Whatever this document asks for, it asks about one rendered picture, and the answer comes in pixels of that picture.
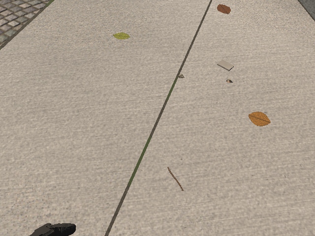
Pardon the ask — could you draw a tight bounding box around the robot left hand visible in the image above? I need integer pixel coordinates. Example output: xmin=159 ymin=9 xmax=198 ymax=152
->
xmin=30 ymin=223 xmax=76 ymax=236

